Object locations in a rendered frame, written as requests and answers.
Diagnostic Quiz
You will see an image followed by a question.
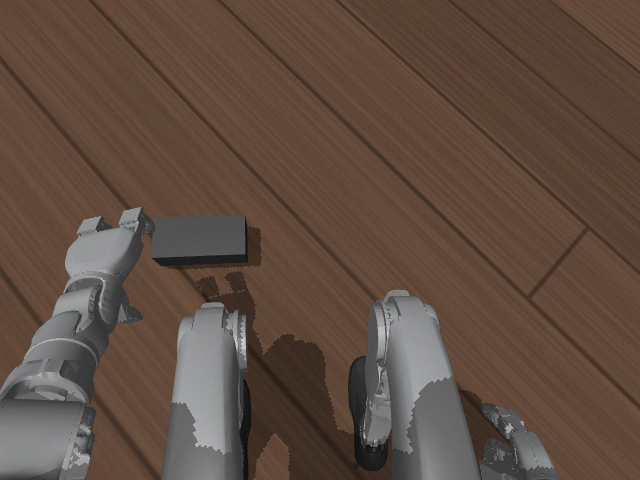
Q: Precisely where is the carton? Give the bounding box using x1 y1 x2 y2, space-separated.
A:
151 215 248 266

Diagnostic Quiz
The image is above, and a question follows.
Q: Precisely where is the right robot foot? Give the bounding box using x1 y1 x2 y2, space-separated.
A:
348 356 388 471

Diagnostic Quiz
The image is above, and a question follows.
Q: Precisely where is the left robot hand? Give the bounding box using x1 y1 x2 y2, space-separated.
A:
65 207 155 323

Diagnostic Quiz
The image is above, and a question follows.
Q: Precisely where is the left robot arm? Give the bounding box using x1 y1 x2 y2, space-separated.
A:
0 272 124 480

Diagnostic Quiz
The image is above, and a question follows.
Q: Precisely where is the right robot hand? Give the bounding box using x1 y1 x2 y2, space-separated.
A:
479 403 559 480

